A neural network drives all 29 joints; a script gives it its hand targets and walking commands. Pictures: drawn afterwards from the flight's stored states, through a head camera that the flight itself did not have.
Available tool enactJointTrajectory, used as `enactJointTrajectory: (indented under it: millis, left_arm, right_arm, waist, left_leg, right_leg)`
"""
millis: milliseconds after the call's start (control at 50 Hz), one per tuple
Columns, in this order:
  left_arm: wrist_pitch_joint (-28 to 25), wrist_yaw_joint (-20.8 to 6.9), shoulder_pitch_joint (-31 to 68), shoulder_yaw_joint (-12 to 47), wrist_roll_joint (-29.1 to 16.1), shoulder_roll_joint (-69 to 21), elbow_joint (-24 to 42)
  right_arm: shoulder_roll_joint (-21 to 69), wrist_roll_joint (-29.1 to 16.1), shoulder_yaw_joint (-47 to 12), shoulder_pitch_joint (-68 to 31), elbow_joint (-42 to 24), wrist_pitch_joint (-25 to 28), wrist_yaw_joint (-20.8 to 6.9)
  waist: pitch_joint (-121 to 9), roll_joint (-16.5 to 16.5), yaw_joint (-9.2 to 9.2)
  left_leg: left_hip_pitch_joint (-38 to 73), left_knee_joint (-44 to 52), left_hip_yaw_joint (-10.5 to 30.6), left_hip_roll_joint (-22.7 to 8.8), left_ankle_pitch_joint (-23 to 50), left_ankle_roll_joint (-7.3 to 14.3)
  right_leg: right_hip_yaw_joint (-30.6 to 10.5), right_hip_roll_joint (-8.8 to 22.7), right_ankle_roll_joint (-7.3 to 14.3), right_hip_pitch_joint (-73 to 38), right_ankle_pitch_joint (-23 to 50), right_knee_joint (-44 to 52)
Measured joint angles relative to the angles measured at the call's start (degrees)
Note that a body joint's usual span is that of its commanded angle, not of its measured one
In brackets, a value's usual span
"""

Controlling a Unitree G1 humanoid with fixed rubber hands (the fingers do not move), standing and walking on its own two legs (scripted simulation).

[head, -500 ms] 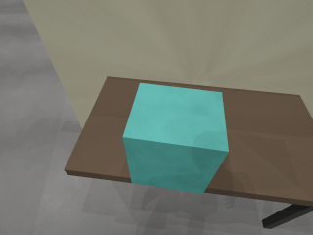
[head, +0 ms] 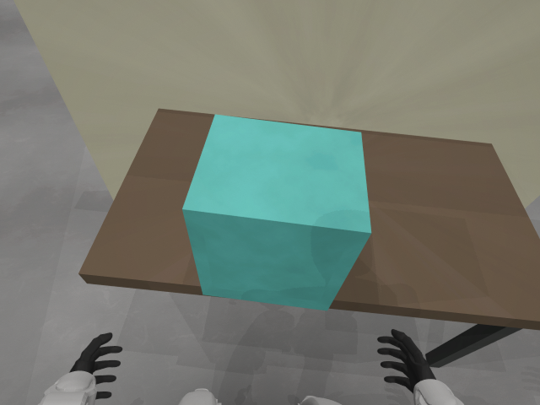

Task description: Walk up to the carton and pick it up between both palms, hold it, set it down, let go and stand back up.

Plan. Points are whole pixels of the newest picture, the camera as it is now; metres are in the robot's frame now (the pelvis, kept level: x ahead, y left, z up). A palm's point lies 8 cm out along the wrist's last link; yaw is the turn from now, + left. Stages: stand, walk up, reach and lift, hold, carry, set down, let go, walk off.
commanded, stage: reach and lift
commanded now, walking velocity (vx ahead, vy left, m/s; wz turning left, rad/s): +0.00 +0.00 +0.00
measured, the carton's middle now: (275, 220) +0.44 +0.00 -0.04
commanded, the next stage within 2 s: none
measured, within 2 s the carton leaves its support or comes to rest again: neither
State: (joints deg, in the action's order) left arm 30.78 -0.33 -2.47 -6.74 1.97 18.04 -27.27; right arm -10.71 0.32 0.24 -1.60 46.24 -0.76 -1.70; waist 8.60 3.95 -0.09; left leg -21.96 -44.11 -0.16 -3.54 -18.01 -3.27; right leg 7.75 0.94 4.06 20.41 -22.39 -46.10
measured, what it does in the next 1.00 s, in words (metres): shifts its weight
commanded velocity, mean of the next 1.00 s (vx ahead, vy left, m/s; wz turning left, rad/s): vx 0.00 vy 0.00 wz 0.00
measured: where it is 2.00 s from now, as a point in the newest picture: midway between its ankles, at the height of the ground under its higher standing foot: outside the picture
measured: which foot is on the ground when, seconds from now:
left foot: down 0.00-1.00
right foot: down 0.00-1.00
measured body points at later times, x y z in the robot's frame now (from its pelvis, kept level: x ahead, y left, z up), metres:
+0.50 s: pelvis +0.04 +0.03 +0.03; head +0.07 +0.05 +0.48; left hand +0.21 +0.28 -0.07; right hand +0.21 -0.20 -0.06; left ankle +0.06 +0.16 -0.71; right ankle +0.03 -0.07 -0.71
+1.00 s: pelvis +0.04 +0.03 +0.04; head +0.04 +0.05 +0.49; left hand +0.21 +0.26 -0.05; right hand +0.20 -0.20 -0.03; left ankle +0.06 +0.16 -0.71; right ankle +0.03 -0.07 -0.71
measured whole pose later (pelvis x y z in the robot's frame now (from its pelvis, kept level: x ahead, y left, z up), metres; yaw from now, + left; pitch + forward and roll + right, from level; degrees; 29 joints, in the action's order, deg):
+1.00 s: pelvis +0.04 +0.03 +0.04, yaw -3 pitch -3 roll +0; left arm -6.4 2.1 -15.1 -0.1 -3.8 11.2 -32.0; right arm -11.3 -7.1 1.1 11.5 45.0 21.3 -4.4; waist 2.0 2.1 -1.9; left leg -7.9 -23.9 -4.7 -2.6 -12.5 -0.7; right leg 3.8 0.5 0.9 6.8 -13.3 -23.5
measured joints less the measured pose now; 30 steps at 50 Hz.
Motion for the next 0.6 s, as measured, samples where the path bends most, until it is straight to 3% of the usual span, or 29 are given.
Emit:
enactJointTrajectory:
  millis: [80, 160, 300, 460, 600]
  left_arm:
    - [-0.4, -0.8, -1.1, -1.3, 1.4, -2.0, 1.3]
    - [-2.0, -0.9, -3.1, -1.9, 2.0, -3.5, 0.2]
    - [-8.9, 0.4, -6.9, -1.5, -0.9, -3.1, 1.0]
    - [-19.0, 0.4, -8.3, 1.1, -3.5, -3.6, 1.3]
    - [-22.9, 0.8, -8.9, 3.4, -3.9, -5.9, -2.0]
  right_arm:
    - [0.0, -1.6, -2.9, 2.1, -2.1, 0.4, 1.0]
    - [-1.0, -1.3, -2.2, 4.7, -3.5, 0.8, 1.2]
    - [-0.6, -0.5, 0.4, 7.8, -5.7, 5.7, 0.4]
    - [-0.1, -2.2, -0.3, 6.9, 0.7, 15.6, -0.5]
    - [-2.2, -3.2, 0.6, 7.7, 3.5, 18.0, -2.3]
  waist:
    - [-0.6, 0.9, 0.18]
    - [-0.5, 0.6, -0.56]
    - [-0.9, 0.3, -1.87]
    - [-2.8, -1.2, -1.24]
    - [-5.0, -2.3, -0.87]
  left_leg:
    - [4.7, 5.9, -1.1, -0.2, 1.5, 0.1]
    - [5.8, 8.9, -2.0, -0.4, 2.5, 0.6]
    - [2.5, 8.7, -2.8, -0.3, 2.1, 1.1]
    - [6.1, 12.7, -3.2, 0.1, 2.9, 1.8]
    - [11.2, 17.0, -4.1, 0.8, 4.1, 2.7]
  right_leg:
    - [-0.9, -0.5, -0.3, -4.0, 2.2, 5.5]
    - [-1.7, -0.9, -0.6, -4.8, 3.6, 8.6]
    - [-2.4, -0.8, -1.3, -1.7, 3.9, 9.2]
    - [-2.7, -0.8, -2.5, -6.2, 6.2, 15.6]
    - [-3.5, -0.4, -3.3, -11.6, 8.4, 21.0]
